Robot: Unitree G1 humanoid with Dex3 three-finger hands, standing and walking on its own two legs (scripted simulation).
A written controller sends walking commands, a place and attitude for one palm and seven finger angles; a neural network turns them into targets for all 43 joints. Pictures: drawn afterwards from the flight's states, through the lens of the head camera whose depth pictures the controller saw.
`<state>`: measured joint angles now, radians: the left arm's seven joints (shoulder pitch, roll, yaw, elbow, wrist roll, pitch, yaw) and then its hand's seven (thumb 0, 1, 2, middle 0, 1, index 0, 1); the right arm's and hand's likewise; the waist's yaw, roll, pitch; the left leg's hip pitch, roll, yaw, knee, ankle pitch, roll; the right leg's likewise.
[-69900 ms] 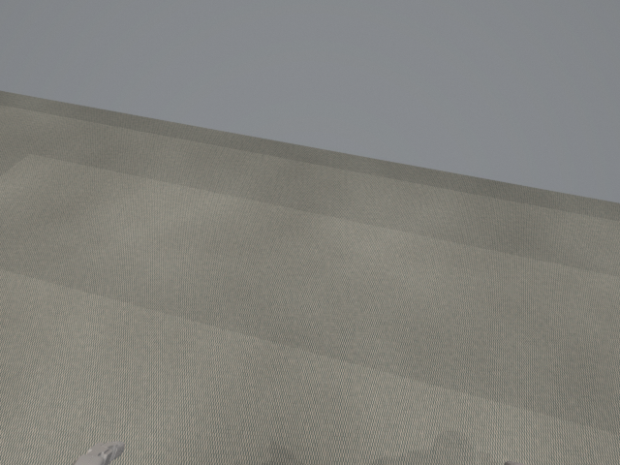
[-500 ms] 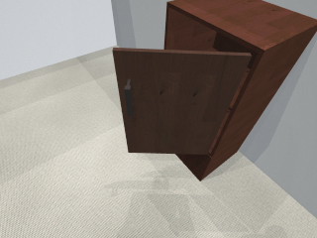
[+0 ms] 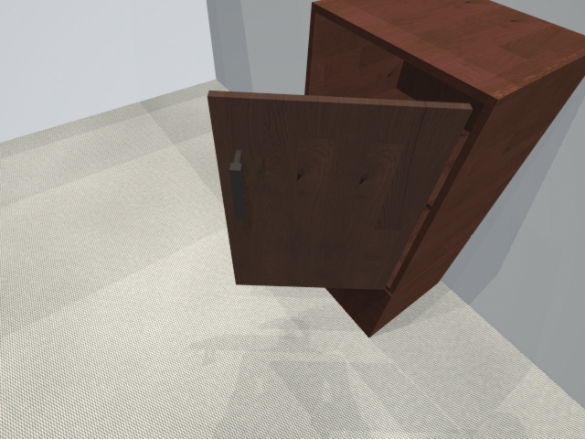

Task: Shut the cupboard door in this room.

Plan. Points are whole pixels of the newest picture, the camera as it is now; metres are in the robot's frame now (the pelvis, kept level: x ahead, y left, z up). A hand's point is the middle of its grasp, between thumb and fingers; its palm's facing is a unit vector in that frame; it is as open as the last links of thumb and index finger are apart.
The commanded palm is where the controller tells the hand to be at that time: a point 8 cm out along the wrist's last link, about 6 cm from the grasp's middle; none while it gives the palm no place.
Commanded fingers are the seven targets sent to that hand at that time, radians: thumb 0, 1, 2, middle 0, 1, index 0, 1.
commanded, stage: look again from close up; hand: left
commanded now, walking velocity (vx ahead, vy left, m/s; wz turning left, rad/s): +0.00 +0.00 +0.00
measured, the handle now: (239, 186) +0.54 +0.14 +0.00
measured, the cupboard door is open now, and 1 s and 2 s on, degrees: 53 53 53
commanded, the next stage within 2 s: shuffle to correct the standing spot in 0.54 s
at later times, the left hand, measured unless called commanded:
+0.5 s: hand out of the picture +0.02 +0.20 -0.18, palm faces +0.01 -0.97 -0.24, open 7.4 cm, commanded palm none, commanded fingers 0.00 0.90 0.90 -0.20 -0.30 -0.20 -0.30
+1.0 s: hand out of the picture +0.00 +0.15 -0.19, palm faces +0.03 -0.98 -0.19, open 7.4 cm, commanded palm none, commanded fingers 0.00 0.90 0.90 -0.20 -0.30 -0.20 -0.30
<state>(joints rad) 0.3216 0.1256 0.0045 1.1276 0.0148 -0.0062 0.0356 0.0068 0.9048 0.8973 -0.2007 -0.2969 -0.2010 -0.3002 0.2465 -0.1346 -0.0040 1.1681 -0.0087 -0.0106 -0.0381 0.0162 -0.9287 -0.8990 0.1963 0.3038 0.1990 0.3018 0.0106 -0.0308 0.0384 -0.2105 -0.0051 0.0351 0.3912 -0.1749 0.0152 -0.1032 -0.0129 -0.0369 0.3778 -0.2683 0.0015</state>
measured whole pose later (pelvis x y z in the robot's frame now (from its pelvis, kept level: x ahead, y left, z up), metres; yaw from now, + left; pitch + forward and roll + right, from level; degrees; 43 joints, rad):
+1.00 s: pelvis +0.03 -0.03 -0.02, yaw +0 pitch +1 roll +0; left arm 0.37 0.17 0.01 1.09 0.03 0.00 0.01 0.01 0.90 0.90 -0.20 -0.30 -0.20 -0.30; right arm 0.30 -0.15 -0.01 1.10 -0.02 -0.01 -0.02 0.01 -0.91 -0.90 0.20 0.30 0.20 0.30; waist 0.00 0.00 0.01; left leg -0.29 0.03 0.02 0.61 -0.33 0.00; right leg -0.16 0.02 -0.06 0.56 -0.42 -0.04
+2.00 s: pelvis +0.11 -0.12 -0.01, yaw +3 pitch +1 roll +1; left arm 0.21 0.19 0.05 0.96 0.03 0.02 0.04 0.01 0.91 0.90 -0.21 -0.30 -0.21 -0.30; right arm 0.22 -0.17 -0.05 0.99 -0.01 0.04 0.00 0.01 -0.91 -0.90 0.19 0.30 0.20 0.30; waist 0.03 -0.04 0.05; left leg -0.33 -0.02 0.08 0.70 -0.39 -0.04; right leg -0.34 -0.08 -0.06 0.53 -0.21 0.01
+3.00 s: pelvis +0.05 -0.11 +0.00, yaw +2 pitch -1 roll +0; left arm 0.35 0.10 0.00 1.13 0.01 0.00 0.04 0.01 0.90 0.90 -0.20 -0.30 -0.20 -0.30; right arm 0.33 -0.08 0.00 1.16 -0.01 0.01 -0.03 0.01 -0.91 -0.90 0.20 0.30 0.20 0.30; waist 0.00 -0.02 0.04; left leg -0.23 -0.01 0.09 0.39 -0.13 0.04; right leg -0.14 0.02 -0.05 0.42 -0.26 -0.03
